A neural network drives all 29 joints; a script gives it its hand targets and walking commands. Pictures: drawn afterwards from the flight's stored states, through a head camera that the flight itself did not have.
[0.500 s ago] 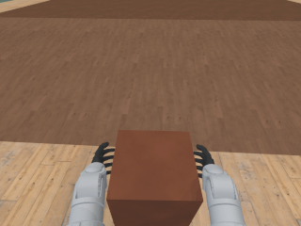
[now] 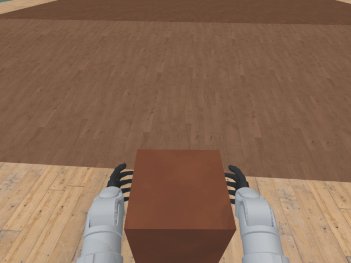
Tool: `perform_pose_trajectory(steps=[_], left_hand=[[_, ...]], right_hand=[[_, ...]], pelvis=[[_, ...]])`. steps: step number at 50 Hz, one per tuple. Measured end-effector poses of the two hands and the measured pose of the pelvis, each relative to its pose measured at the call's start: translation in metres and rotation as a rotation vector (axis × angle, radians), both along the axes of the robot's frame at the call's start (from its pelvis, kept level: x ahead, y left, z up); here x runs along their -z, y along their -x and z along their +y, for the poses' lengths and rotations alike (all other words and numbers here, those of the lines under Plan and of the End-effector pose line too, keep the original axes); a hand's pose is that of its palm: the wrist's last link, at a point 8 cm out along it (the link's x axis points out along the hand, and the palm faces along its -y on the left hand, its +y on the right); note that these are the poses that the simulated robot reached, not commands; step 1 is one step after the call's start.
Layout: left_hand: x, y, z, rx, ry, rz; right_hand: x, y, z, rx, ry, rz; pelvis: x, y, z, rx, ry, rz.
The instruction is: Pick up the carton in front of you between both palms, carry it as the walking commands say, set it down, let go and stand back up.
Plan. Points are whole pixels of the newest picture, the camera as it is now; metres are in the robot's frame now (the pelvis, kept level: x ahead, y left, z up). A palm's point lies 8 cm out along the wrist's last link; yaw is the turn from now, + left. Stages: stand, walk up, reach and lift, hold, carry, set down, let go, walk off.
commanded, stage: hold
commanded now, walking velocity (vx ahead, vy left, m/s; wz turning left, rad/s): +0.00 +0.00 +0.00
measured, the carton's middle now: (177, 210) +0.30 +0.00 -0.02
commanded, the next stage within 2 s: carry in 0.14 s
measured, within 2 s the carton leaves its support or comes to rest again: neither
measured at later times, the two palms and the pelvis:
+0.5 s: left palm (111, 165) +0.36 +0.17 +0.09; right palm (230, 166) +0.35 -0.13 +0.08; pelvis +0.08 +0.02 -0.01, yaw -1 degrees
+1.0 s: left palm (113, 114) +0.59 +0.21 +0.08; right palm (201, 115) +0.59 -0.09 +0.08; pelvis +0.35 +0.06 -0.02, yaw -1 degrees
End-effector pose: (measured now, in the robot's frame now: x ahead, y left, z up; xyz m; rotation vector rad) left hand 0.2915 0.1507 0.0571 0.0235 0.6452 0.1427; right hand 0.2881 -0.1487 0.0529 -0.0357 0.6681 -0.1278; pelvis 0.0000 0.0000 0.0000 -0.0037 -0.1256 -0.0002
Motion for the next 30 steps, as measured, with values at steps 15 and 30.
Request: perform_pose_trajectory(steps=[15,30], left_hand=[[-0.01,-0.017,0.0,-0.007,0.01,-0.063],[-0.036,-0.104,-0.001,-0.01,0.064,-0.069]], right_hand=[[-0.009,-0.017,0.0,0.011,-0.015,-0.063],[-0.032,-0.093,-0.001,0.08,-0.074,-0.071]], pelvis=[[0.01,-0.016,0.001,-0.02,0.002,0.12],[0.013,-0.124,0.007,-0.003,0.024,0.214]])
